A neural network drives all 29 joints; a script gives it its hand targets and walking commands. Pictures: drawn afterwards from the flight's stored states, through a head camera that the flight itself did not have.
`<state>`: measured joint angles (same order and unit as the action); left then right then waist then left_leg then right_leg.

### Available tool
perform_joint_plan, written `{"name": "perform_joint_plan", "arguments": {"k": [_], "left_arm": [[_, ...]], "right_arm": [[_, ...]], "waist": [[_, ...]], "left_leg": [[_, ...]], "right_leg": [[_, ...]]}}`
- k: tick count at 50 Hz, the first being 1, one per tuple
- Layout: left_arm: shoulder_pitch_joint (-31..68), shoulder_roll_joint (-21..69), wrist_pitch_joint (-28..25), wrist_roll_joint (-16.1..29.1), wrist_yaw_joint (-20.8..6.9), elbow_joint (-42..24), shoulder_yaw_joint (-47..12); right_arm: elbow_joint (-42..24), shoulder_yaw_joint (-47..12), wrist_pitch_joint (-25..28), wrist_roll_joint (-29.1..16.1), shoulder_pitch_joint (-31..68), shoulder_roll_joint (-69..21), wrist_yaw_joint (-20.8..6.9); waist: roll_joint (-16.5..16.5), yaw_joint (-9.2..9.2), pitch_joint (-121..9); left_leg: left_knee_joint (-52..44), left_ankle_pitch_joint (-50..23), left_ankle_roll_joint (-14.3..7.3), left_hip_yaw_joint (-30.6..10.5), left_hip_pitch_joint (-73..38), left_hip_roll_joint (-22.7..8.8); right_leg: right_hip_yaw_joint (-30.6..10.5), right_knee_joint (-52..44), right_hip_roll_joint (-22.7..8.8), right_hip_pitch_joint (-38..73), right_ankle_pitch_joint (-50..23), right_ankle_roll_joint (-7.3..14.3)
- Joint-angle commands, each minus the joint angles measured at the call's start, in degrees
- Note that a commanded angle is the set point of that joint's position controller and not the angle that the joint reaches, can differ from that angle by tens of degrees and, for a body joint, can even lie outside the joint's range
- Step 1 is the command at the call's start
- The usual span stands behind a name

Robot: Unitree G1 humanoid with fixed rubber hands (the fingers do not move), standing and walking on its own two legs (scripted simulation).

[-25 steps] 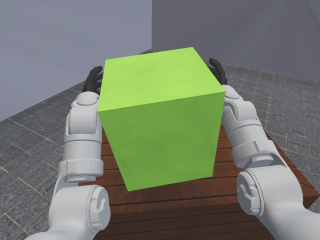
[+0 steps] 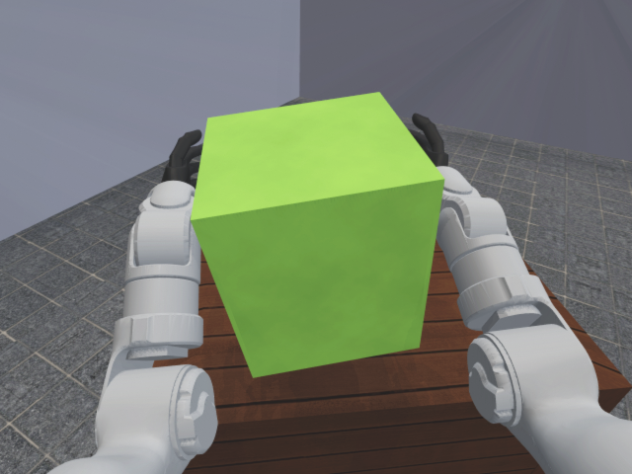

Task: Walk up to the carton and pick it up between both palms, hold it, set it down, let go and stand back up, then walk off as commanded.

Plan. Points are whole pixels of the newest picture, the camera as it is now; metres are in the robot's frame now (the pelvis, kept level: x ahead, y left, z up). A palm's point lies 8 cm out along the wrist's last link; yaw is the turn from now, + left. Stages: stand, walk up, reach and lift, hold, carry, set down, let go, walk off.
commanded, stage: hold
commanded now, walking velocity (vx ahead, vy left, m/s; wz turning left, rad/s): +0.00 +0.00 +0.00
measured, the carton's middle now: (315, 235) +0.34 -0.02 +0.20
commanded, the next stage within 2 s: none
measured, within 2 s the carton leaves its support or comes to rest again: neither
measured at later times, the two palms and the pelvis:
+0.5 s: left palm (178, 192) +0.38 +0.14 +0.24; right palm (427, 175) +0.37 -0.16 +0.26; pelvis +0.00 +0.00 +0.00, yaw +0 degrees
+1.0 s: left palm (179, 191) +0.38 +0.14 +0.25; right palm (427, 175) +0.37 -0.16 +0.26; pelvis +0.00 +0.00 +0.00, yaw +0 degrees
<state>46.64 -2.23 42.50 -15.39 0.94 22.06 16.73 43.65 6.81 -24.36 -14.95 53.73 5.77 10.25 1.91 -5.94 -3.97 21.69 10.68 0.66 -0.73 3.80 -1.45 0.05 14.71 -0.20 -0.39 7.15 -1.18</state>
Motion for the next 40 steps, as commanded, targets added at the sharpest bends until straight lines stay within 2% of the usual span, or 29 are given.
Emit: {"name": "perform_joint_plan", "arguments": {"k": [1, 5, 6, 8, 11, 12, 13, 14, 15, 17, 19, 22, 25, 26, 27, 28, 31, 32, 34, 37, 38, 40], "left_arm": [[42.3, 35.5, -2.9, 7.4, -8.0, -10.4, -20.9], [41.4, 34.6, -2.9, 6.6, -8.2, -9.4, -19.3], [41.7, 34.9, -2.9, 6.8, -8.2, -10.0, -19.8], [41.2, 34.6, -2.9, 6.9, -8.2, -9.7, -19.9], [42.2, 35.0, -2.9, 6.7, -8.3, -9.7, -19.8], [41.1, 34.4, -2.7, 6.7, -8.3, -8.4, -18.9], [41.5, 34.7, -2.9, 6.6, -8.1, -9.1, -19.0], [41.1, 34.9, -2.7, 6.9, -8.2, -8.6, -19.9], [40.5, 35.0, -2.7, 6.8, -8.3, -9.0, -19.8], [42.2, 35.1, -3.1, 7.3, -8.1, -10.8, -20.9], [41.7, 34.9, -2.6, 6.5, -8.3, -8.8, -19.7], [41.7, 35.1, -2.8, 6.9, -8.3, -8.8, -20.2], [41.8, 35.0, -2.9, 7.3, -8.2, -11.3, -20.2], [41.7, 34.7, -2.6, 6.6, -8.4, -8.5, -19.2], [41.9, 35.2, -2.9, 7.3, -8.2, -10.6, -20.5], [42.0, 35.0, -2.8, 7.1, -8.2, -10.4, -20.4], [41.3, 34.9, -2.7, 6.7, -8.4, -9.0, -19.9], [42.0, 34.4, -2.7, 6.5, -8.3, -8.5, -19.6], [41.2, 34.8, -2.7, 6.8, -8.5, -9.4, -19.7], [41.8, 34.9, -2.7, 7.0, -8.5, -9.1, -20.1], [42.2, 35.4, -3.2, 7.3, -8.3, -11.7, -20.8], [41.8, 34.9, -2.8, 7.2, -8.4, -10.1, -20.2]], "right_arm": [[-14.9, -23.8, 0.0, -8.5, 41.8, -37.8, -5.5], [-15.1, -23.9, -0.1, -8.4, 41.7, -38.0, -5.4], [-14.4, -23.4, -0.3, -8.3, 40.7, -37.7, -5.4], [-15.1, -23.8, -0.2, -8.2, 41.5, -37.8, -5.4], [-13.8, -23.3, -0.4, -8.0, 41.2, -37.9, -5.3], [-15.2, -24.0, -0.2, -8.3, 42.4, -38.1, -5.4], [-15.1, -24.0, -0.2, -8.4, 42.0, -38.3, -5.4], [-15.3, -23.5, -0.1, -8.4, 42.1, -37.3, -5.3], [-15.4, -23.8, -0.1, -8.1, 41.8, -37.7, -5.2], [-15.0, -23.8, -0.2, -8.3, 41.1, -38.0, -5.2], [-13.8, -23.2, -0.4, -8.3, 41.4, -37.3, -5.2], [-14.2, -22.9, -0.4, -8.0, 41.2, -37.1, -5.2], [-14.4, -23.4, -0.4, -8.9, 40.5, -37.5, -5.4], [-13.3, -23.3, -0.5, -8.6, 41.7, -37.3, -5.4], [-15.0, -23.6, -0.2, -8.6, 41.4, -37.6, -5.4], [-13.7, -23.2, -0.4, -8.4, 40.9, -37.3, -5.5], [-13.6, -23.4, -0.4, -8.2, 41.1, -37.3, -5.4], [-12.8, -22.8, -0.5, -8.0, 41.2, -36.8, -5.5], [-13.7, -23.1, -0.4, -8.0, 40.9, -37.3, -5.5], [-14.3, -23.2, -0.3, -8.3, 41.2, -37.0, -5.5], [-15.1, -23.9, -0.1, -8.8, 41.1, -38.1, -5.5], [-14.7, -23.4, -0.4, -8.4, 40.7, -37.3, -5.3]], "waist": [[-3.7, 3.26, -16.6], [-2.7, 4.23, -15.9], [-3.0, 3.33, -15.8], [-3.0, 3.88, -15.9], [-3.2, 3.51, -15.4], [-2.4, 4.48, -15.7], [-2.6, 4.36, -15.7], [-3.4, 3.4, -16.3], [-2.7, 3.72, -16.3], [-3.5, 3.07, -16.6], [-3.5, 3.4, -14.9], [-3.6, 3.0, -15.1], [-3.8, 3.39, -16.6], [-3.5, 3.88, -14.2], [-3.8, 3.44, -16.7], [-4.2, 3.2, -15.8], [-3.2, 3.58, -15.6], [-3.9, 3.67, -14.3], [-3.1, 3.61, -14.8], [-3.8, 3.25, -16.1], [-3.6, 3.55, -17.6], [-3.8, 3.38, -15.5]], "left_leg": [[-5.9, -9.7, 0.8, 0.7, -1.1, 3.1], [-6.0, -8.8, 0.1, 0.9, -0.4, 3.3], [-6.0, -9.3, 0.3, 0.6, -0.7, 3.2], [-6.2, -9.2, 0.2, 0.7, -0.7, 3.4], [-6.3, -8.0, 0.3, 0.8, -0.4, 3.3], [-6.4, -7.5, -0.2, 1.0, 0.0, 3.5], [-6.4, -8.5, -0.1, 0.9, -0.2, 3.4], [-6.0, -8.4, 0.3, 0.8, -0.9, 3.3], [-6.3, -9.0, 0.3, 0.9, -0.7, 3.4], [-5.8, -10.0, 0.6, 0.6, -1.0, 3.4], [-6.3, -7.7, 0.4, 0.8, -0.5, 3.5], [-6.4, -7.0, 0.4, 0.8, -0.4, 3.4], [-5.9, -10.3, 0.6, 0.6, -1.1, 3.2], [-6.4, -8.0, 0.5, 1.0, -0.1, 3.4], [-6.0, -9.3, 0.6, 0.8, -0.9, 3.3], [-6.3, -9.4, 0.8, 0.8, -0.6, 3.2], [-6.4, -8.2, 0.7, 0.7, -0.5, 3.3], [-6.7, -7.1, 0.6, 0.9, 0.1, 3.3], [-6.4, -8.5, 0.6, 0.9, -0.3, 3.2], [-6.3, -8.2, 0.6, 0.9, -0.9, 3.3], [-5.8, -10.8, 0.8, 0.8, -1.7, 3.3], [-6.1, -9.4, 0.7, 0.9, -0.6, 3.5]], "right_leg": [[1.6, 0.1, 4.7, 5.6, -2.9, 0.1], [1.5, -0.2, 4.5, 5.7, -2.4, -0.1], [1.5, 0.0, 4.5, 5.9, -3.2, 0.0], [1.7, 0.0, 4.5, 5.6, -3.0, -0.1], [1.5, -0.2, 4.4, 5.1, -1.9, -0.1], [1.6, -0.3, 4.5, 5.4, -1.2, -0.2], [1.6, 0.0, 4.6, 5.6, -2.1, -0.1], [1.5, -0.2, 4.5, 5.1, -2.2, 0.0], [1.7, 0.0, 4.6, 6.1, -2.7, -0.1], [1.7, 0.1, 4.5, 5.7, -3.9, -0.1], [1.6, -0.4, 4.4, 4.8, -1.0, -0.1], [1.5, -0.3, 4.4, 4.9, -0.9, 0.0], [1.4, 0.2, 4.7, 5.6, -3.4, 0.1], [1.7, -0.3, 4.6, 4.7, -0.9, 0.0], [1.6, 0.1, 4.6, 5.6, -2.8, 0.1], [1.5, 0.3, 4.5, 5.4, -2.7, 0.1], [1.6, -0.1, 4.7, 5.9, -1.3, 0.3], [1.6, -0.3, 4.5, 4.9, -0.2, 0.3], [1.7, 0.0, 4.5, 5.4, -2.3, 0.0], [1.4, -0.3, 4.5, 5.3, -1.9, 0.1], [1.6, 0.2, 4.7, 5.8, -4.0, 0.1], [1.6, -0.1, 4.6, 5.6, -2.6, 0.1]]}}
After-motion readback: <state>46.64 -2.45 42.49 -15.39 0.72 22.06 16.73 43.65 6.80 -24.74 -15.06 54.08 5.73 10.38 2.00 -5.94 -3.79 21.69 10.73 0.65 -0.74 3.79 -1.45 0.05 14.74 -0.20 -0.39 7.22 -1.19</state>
